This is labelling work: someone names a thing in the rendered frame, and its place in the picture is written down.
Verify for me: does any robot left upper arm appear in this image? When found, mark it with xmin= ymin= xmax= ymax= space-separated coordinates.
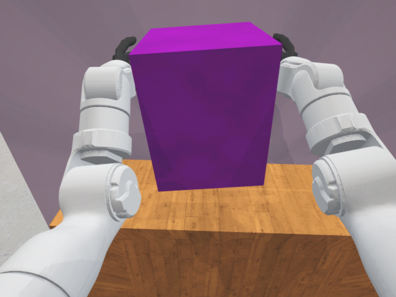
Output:
xmin=0 ymin=163 xmax=141 ymax=297

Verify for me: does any robot left hand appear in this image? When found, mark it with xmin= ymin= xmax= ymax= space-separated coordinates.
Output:
xmin=113 ymin=37 xmax=137 ymax=87

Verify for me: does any carton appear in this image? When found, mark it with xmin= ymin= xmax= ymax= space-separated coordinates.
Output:
xmin=129 ymin=22 xmax=283 ymax=192

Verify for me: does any robot left forearm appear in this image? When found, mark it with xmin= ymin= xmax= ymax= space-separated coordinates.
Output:
xmin=59 ymin=60 xmax=136 ymax=208

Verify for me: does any robot right hand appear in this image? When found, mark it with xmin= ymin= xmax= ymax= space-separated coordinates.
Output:
xmin=273 ymin=33 xmax=298 ymax=62

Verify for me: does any robot right upper arm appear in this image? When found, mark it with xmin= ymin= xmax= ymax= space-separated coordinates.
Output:
xmin=312 ymin=146 xmax=396 ymax=297

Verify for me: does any robot right forearm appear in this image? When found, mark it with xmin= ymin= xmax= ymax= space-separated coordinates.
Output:
xmin=277 ymin=56 xmax=396 ymax=163

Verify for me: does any pedestal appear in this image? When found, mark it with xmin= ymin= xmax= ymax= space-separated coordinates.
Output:
xmin=49 ymin=160 xmax=379 ymax=297

